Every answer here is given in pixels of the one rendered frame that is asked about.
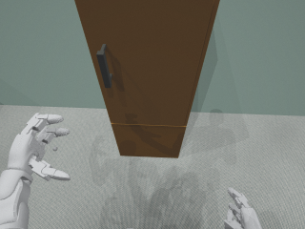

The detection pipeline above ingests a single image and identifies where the handle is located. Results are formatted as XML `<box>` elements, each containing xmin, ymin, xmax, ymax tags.
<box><xmin>96</xmin><ymin>44</ymin><xmax>112</xmax><ymax>89</ymax></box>

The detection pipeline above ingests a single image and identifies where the robot left forearm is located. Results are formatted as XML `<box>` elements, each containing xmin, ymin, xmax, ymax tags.
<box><xmin>0</xmin><ymin>168</ymin><xmax>33</xmax><ymax>229</ymax></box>

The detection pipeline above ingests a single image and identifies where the right robot hand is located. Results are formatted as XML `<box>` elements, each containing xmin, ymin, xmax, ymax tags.
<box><xmin>224</xmin><ymin>187</ymin><xmax>262</xmax><ymax>229</ymax></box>

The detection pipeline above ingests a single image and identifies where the cupboard door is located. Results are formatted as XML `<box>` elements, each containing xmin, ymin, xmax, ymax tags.
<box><xmin>79</xmin><ymin>0</ymin><xmax>214</xmax><ymax>127</ymax></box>

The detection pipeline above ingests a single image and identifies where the left robot hand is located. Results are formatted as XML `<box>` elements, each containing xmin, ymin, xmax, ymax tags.
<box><xmin>7</xmin><ymin>113</ymin><xmax>71</xmax><ymax>181</ymax></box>

